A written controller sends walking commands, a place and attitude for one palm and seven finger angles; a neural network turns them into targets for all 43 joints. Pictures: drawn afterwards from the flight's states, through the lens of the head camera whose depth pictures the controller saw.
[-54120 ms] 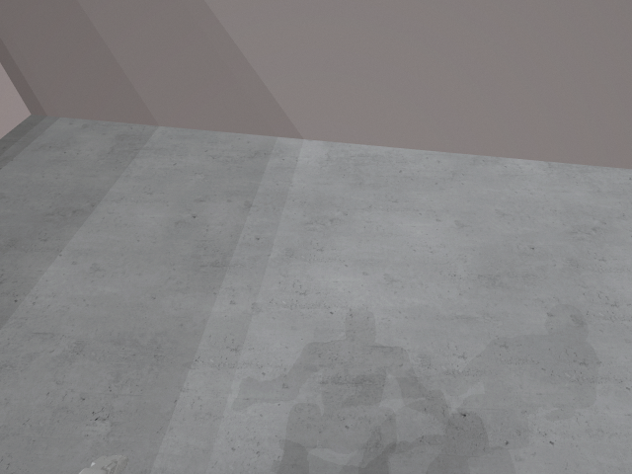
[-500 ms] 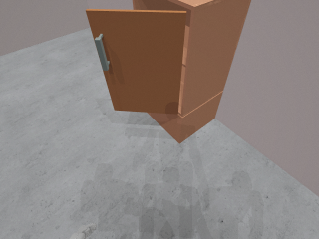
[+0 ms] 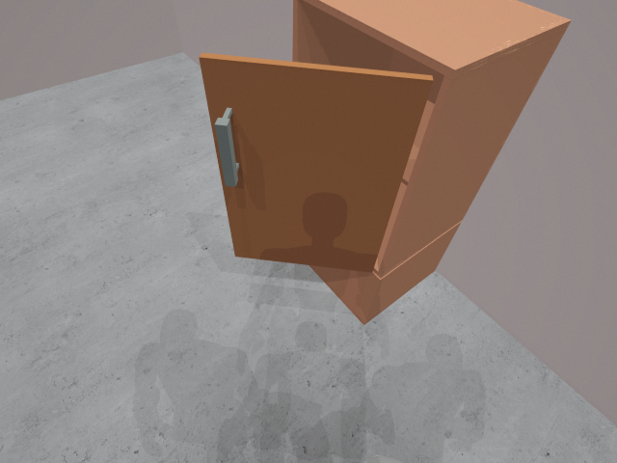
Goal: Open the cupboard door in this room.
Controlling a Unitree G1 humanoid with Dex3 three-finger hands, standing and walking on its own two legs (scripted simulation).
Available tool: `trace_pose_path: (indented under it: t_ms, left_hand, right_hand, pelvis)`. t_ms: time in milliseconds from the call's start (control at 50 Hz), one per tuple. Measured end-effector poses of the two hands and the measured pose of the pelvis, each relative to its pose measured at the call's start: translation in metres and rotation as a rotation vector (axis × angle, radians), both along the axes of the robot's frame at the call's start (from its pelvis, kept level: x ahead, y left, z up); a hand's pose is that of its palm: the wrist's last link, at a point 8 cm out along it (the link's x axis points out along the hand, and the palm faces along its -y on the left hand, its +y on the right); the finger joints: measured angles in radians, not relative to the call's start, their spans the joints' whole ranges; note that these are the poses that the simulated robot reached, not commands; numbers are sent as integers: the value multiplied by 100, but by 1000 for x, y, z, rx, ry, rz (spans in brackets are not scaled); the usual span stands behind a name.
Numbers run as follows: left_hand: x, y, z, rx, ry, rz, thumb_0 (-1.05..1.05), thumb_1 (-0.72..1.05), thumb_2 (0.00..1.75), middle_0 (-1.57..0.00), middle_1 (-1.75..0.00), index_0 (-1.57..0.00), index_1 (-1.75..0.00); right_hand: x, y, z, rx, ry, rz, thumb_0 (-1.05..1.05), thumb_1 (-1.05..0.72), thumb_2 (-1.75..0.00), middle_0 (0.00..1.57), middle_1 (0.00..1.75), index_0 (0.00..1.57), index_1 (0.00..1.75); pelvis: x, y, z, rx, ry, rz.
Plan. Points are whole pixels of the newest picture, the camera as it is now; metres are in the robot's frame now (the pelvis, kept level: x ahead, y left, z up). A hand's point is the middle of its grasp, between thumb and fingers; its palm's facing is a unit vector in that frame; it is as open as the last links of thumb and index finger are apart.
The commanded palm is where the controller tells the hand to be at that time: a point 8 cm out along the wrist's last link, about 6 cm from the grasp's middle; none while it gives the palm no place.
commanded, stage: come to a stop and stand still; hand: left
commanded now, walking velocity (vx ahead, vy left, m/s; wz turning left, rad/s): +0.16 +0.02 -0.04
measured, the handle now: (229, 148) +0.67 +0.22 -0.01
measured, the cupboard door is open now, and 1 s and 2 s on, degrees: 46 46 46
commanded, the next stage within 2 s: look again from close up in 1.34 s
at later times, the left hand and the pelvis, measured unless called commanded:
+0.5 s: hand (198, 434) +0.18 +0.18 -0.18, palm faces +0.02 -0.98 -0.19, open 7.3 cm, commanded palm none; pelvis +0.09 +0.01 -0.01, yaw +0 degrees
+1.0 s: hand out of the picture +0.08 +0.17 -0.18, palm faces +0.02 -0.98 -0.20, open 7.3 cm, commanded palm none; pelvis +0.07 -0.01 +0.00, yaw +0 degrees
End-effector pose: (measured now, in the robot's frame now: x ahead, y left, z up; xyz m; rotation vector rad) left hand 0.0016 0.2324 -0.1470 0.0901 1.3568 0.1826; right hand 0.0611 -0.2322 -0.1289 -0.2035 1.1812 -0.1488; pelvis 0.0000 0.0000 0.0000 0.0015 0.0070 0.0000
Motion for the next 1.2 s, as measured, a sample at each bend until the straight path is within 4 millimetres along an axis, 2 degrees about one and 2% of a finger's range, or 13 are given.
trace_pose_path:
  t_ms: [120, 200, 280, 360, 420, 480, 540, 640, 760, 860, 940, 1040, 1200]
  left_hand:
    - [98, -2, 10, 11, -139, -62, 0, 93, 90, -20, -30, -20, -30]
    - [150, -9, 7, 33, -194, -100, 0, 92, 90, -20, -30, -20, -30]
    - [177, -18, 7, 35, -173, -130, 0, 92, 90, -20, -30, -20, -30]
    - [189, -19, 7, 33, -158, -121, 0, 91, 90, -20, -30, -20, -30]
    - [188, -14, 4, 36, -156, -104, 0, 91, 90, -20, -30, -20, -30]
    - [179, -4, -2, 33, -141, -86, 0, 91, 90, -20, -30, -21, -30]
    - [165, 9, -11, 21, -115, -64, 0, 91, 90, -20, -30, -21, -30]
    - [137, 25, -10, 26, -53, -36, 0, 91, 90, -20, -30, -20, -30]
    - [106, 26, -3, 28, -10, -15, 0, 91, 90, -20, -30, -20, -30]
    - [85, 13, -5, 46, 10, -35, 0, 91, 90, -20, -30, -20, -30]
    - [73, -4, 1, 37, 45, -55, 0, 91, 90, -20, -30, -20, -30]
    - [68, -26, 2, 16, 34, -53, 0, 91, 90, -20, -30, -20, -30]
    - [62, -39, 1, 11, 44, -43, 1, 93, 90, -20, -30, -20, -30]
  right_hand:
    - [-12, 5, -8, 29, 137, -45, 0, -93, -90, 20, 30, 20, 30]
    - [-16, 8, -23, 59, 224, -90, 0, -92, -90, 20, 30, 20, 30]
    - [-10, 13, -26, 81, 274, -138, 0, -92, -90, 20, 30, 20, 30]
    - [3, 14, -21, 75, 285, -154, 1, -91, -90, 20, 30, 20, 30]
    - [14, 11, -19, 57, 273, -149, 1, -91, -90, 20, 30, 20, 30]
    - [28, 8, -18, 23, 245, -133, 1, -91, -90, 20, 30, 20, 30]
    - [42, 9, -14, -15, 186, -112, 1, -91, -90, 20, 30, 20, 30]
    - [58, 15, -2, -48, 111, -62, 0, -91, -90, 20, 30, 20, 30]
    - [65, 16, 1, -32, 84, -26, 0, -92, -90, 20, 30, 20, 30]
    - [57, 2, -10, 3, 82, -50, 0, -92, -90, 20, 30, 20, 30]
    - [41, -6, -14, 28, 111, -72, 0, -91, -90, 20, 30, 20, 30]
    - [14, -12, -15, 41, 173, -84, 0, -91, -90, 20, 30, 20, 30]
    - [-22, -17, -15, 51, 274, -104, 1, -91, -90, 20, 30, 20, 30]
  pelvis:
    - [40, 2, 2, 9, -4, 3]
    - [70, -6, -8, 30, -11, -3]
    - [90, -7, -7, 11, 5, 2]
    - [97, -8, -3, 13, 11, 5]
    - [98, -6, -4, 18, 13, 10]
    - [93, 3, -7, 3, 6, 8]
    - [88, 13, -11, -8, -6, 2]
    - [83, 18, -5, -20, -2, 4]
    - [75, 14, 1, -31, 0, 14]
    - [68, 0, -6, 9, 4, -6]
    - [66, -7, -2, 4, -3, -2]
    - [65, -17, 0, 4, -15, 1]
    - [64, -28, 2, 2, -24, 9]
